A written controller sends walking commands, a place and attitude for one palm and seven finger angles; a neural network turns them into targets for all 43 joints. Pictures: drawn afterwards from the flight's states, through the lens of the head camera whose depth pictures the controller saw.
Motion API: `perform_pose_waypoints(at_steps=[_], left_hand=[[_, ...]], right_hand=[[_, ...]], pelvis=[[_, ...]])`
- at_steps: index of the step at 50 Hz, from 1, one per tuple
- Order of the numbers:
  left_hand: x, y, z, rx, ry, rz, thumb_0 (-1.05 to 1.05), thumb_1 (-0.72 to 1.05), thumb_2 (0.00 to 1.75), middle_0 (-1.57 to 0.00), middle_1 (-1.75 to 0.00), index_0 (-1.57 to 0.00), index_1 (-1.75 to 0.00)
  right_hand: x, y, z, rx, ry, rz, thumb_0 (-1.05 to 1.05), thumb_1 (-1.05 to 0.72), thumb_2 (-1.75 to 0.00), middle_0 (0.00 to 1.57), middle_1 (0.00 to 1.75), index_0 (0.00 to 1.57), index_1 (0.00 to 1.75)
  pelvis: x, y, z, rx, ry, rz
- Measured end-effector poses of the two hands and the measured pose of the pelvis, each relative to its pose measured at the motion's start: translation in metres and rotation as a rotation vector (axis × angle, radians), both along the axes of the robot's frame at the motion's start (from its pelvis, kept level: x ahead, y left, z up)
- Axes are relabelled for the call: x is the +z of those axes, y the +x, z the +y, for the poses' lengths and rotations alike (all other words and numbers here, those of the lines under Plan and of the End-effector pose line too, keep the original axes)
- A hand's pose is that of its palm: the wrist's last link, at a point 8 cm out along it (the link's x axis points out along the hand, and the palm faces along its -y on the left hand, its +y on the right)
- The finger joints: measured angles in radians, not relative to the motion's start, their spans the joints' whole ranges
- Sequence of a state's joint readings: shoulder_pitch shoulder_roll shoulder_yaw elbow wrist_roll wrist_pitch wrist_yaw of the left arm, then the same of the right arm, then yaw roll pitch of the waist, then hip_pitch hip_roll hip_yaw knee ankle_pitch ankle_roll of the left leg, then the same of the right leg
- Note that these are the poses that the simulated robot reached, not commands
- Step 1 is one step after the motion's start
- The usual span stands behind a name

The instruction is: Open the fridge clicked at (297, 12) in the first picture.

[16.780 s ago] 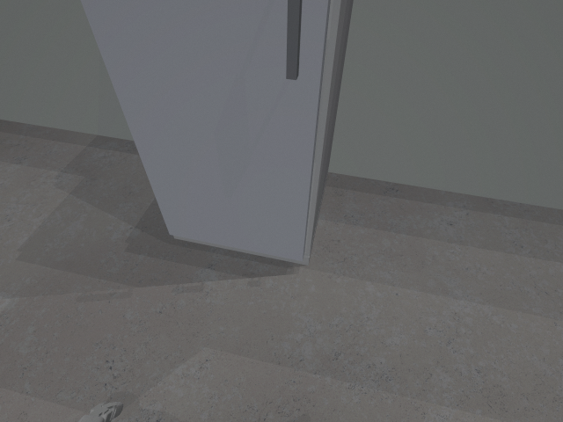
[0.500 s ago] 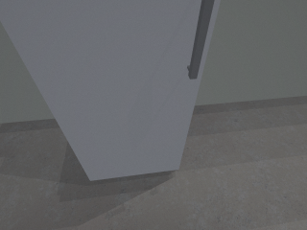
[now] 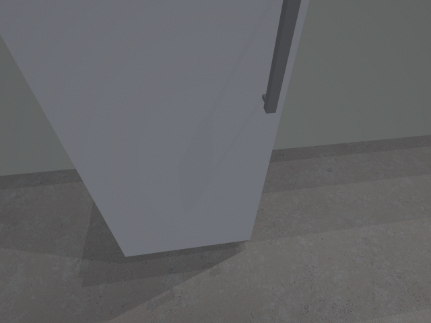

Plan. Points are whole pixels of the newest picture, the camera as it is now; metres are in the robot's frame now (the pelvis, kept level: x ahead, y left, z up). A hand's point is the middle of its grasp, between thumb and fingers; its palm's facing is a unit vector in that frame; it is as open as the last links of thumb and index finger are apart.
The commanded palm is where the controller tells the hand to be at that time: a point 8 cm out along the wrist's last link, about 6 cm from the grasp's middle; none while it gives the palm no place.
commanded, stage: look again from close up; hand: right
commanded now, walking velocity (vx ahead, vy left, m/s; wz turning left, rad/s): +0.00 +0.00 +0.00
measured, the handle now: (277, 51) +0.59 -0.09 +0.24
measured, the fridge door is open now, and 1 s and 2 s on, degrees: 0 0 0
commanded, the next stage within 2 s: shuffle to correct the standing spot in 1.60 s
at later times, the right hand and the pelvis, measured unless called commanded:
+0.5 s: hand out of the picture +0.00 -0.17 -0.18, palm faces +0.05 +0.98 -0.18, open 7.3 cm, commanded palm none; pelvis +0.00 +0.00 +0.00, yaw +0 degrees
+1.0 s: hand out of the picture +0.00 -0.16 -0.18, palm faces +0.05 +0.98 -0.17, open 7.3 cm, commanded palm none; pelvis +0.00 +0.00 +0.00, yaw +0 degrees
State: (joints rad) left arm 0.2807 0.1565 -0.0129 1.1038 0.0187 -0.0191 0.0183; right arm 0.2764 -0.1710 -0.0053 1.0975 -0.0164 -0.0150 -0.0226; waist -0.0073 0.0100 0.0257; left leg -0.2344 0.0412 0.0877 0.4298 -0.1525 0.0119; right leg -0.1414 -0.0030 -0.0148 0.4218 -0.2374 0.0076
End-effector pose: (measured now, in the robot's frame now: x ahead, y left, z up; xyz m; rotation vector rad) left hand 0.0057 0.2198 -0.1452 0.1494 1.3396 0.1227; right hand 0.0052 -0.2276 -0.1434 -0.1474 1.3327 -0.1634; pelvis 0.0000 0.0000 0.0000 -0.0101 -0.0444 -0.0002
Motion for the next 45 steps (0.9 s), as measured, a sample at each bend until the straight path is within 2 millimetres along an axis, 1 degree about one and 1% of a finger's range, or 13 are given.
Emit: perform_pose_waypoints(at_steps=[12,24,34,45], left_hand=[[0.000,-0.013,0.000,0.010,0.001,0.039,0.00,0.91,0.90,-0.20,-0.30,-0.19,-0.30],[0.000,-0.022,-0.005,0.019,-0.006,0.056,0.00,0.91,0.90,-0.20,-0.30,-0.19,-0.30],[-0.001,-0.024,-0.011,0.022,-0.018,0.062,0.00,0.91,0.90,-0.20,-0.30,-0.19,-0.30],[-0.002,-0.021,-0.014,0.026,-0.023,0.058,0.00,0.91,0.90,-0.20,-0.30,-0.19,-0.30]], right_hand=[[-0.002,-0.010,0.006,-0.014,0.012,0.025,0.00,-0.91,-0.90,0.20,0.30,0.20,0.29],[-0.004,-0.013,0.009,-0.018,0.021,0.032,0.00,-0.91,-0.90,0.20,0.30,0.20,0.29],[-0.004,-0.015,0.011,-0.024,0.027,0.037,0.00,-0.91,-0.90,0.20,0.30,0.20,0.29],[-0.005,-0.016,0.014,-0.028,0.030,0.044,0.00,-0.91,-0.90,0.20,0.30,0.20,0.29]], pelvis=[[0.000,0.000,0.001,-0.002,0.001,0.002],[0.000,-0.001,0.001,-0.001,0.001,0.003],[-0.001,-0.001,0.000,-0.001,0.001,0.007],[-0.001,0.001,0.001,0.001,0.000,0.008]])
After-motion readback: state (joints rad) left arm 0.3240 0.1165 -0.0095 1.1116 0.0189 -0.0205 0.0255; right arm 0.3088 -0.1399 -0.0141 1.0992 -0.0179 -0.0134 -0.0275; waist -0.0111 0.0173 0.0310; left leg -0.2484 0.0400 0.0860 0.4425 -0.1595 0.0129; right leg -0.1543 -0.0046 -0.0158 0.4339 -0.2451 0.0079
